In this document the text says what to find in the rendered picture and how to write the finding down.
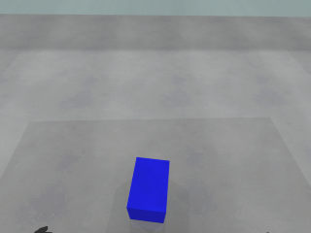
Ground carton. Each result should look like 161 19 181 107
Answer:
126 157 170 223

